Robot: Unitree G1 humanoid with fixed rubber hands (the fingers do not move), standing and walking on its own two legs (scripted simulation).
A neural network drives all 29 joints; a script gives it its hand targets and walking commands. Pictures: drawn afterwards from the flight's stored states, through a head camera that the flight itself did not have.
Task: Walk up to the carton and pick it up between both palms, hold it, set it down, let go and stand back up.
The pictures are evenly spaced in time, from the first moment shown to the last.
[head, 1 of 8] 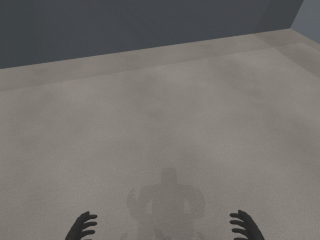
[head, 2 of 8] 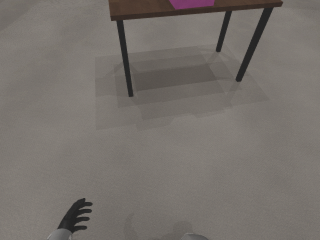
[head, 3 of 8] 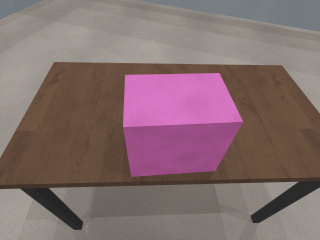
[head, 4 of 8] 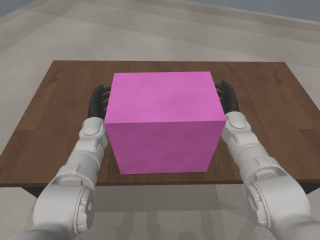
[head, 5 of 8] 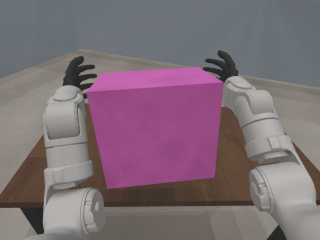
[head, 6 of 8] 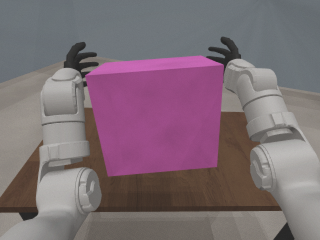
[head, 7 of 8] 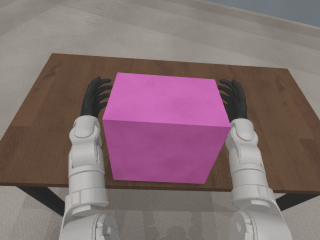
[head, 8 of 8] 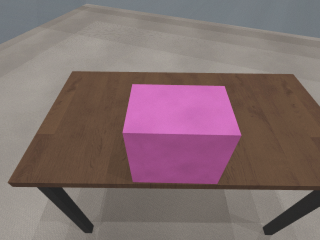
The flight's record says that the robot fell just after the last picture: no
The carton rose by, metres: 0.21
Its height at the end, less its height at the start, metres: +0.00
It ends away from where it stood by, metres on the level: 0.02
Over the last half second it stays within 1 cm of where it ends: yes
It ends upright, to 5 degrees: yes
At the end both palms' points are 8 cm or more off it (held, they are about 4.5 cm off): yes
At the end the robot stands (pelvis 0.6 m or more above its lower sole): yes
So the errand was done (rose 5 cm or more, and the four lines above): yes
